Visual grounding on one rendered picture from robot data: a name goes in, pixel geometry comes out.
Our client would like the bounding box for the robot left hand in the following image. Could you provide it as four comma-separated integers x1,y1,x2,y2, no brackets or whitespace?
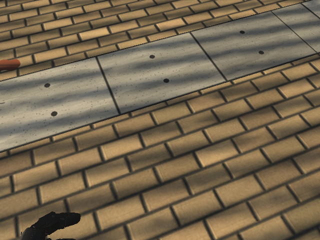
19,211,81,240

